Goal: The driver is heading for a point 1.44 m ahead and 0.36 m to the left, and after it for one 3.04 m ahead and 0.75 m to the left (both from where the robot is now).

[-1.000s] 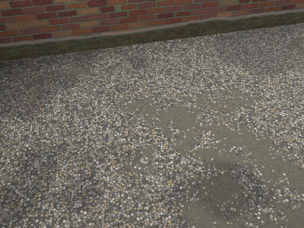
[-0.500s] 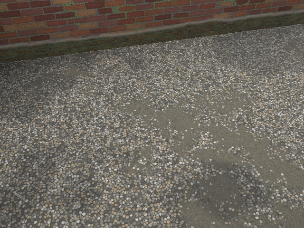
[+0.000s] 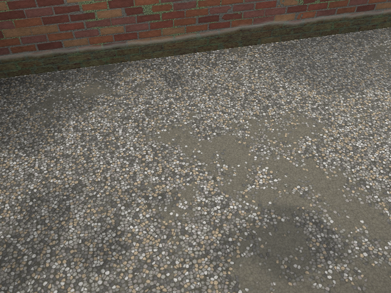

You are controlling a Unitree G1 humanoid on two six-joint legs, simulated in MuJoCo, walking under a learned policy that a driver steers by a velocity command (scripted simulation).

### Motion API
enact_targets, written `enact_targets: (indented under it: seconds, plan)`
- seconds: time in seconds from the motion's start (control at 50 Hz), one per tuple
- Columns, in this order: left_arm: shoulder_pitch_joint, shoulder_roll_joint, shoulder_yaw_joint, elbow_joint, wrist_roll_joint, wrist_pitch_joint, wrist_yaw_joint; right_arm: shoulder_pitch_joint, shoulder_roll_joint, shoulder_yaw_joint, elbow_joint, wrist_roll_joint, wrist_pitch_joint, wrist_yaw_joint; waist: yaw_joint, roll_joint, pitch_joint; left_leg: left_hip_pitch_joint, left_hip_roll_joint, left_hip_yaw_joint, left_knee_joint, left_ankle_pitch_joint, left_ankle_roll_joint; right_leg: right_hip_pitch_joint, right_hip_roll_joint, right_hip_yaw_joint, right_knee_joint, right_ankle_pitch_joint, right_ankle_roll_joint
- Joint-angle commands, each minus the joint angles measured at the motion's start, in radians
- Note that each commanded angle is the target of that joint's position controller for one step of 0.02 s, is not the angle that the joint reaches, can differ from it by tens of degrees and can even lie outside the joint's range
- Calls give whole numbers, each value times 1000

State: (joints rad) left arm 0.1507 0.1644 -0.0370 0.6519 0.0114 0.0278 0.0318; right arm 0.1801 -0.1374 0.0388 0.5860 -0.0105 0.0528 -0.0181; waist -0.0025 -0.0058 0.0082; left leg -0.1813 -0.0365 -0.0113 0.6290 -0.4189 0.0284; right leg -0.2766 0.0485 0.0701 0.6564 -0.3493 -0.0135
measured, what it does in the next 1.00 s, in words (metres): stands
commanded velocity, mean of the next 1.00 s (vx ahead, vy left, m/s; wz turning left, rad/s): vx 0.50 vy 0.00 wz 0.00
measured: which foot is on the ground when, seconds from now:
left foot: down 0.00-1.00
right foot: down 0.00-1.00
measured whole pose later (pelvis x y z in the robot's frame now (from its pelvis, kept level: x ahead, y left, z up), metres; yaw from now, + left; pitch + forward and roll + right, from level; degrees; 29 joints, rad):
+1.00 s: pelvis +0.00 +0.00 +0.00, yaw +0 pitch -2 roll +0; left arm 0.15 0.16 -0.04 0.65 0.01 0.03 0.03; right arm 0.18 -0.14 0.04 0.59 -0.01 0.05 -0.02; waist 0.00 0.00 0.01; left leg -0.18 -0.04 -0.01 0.63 -0.42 0.03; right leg -0.28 0.05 0.07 0.65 -0.35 -0.01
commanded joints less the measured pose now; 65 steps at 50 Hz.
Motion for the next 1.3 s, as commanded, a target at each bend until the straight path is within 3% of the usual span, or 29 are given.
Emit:
enact_targets:
  seconds: [0.02,1.22,1.3]
  plan:
    - [-62,71,19,-85,0,-16,2,-55,-63,-17,-88,0,-17,-2,0,10,-53,-15,41,-52,-95,297,7,24,-36,32,-82,273,-25]
    - [-61,69,19,-84,0,-16,2,-54,-60,-16,-87,0,-19,-1,0,10,-54,-15,42,-50,-98,300,8,26,-38,29,-84,276,-24]
    - [-28,72,17,-67,2,-9,5,-6,-61,-7,-56,-5,-27,7,6,13,-32,-9,50,-66,-127,237,23,-3,-48,43,-118,144,-31]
